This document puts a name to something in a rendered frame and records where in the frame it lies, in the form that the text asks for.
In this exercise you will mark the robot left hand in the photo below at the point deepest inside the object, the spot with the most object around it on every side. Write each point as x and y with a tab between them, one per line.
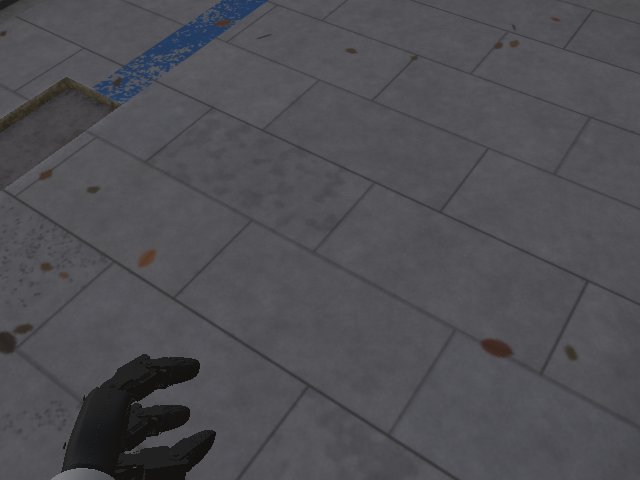
108	425

